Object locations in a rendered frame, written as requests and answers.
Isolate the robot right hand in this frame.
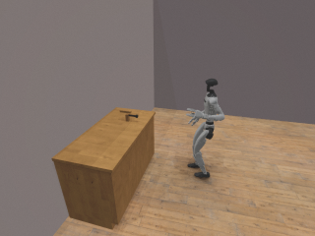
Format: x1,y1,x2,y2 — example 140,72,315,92
188,117,199,126

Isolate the robot left hand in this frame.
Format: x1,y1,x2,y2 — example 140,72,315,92
186,108,203,119

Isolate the counter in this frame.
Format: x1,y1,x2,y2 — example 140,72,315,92
51,107,156,230

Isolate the robot left shin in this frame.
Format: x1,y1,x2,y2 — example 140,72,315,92
192,152,207,174

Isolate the left robot forearm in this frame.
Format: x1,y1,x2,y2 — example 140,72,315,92
201,113,224,122

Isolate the robot left thigh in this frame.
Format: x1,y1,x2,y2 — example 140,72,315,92
193,128,214,156

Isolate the left robot upper arm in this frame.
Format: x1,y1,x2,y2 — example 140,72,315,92
209,97,225,121

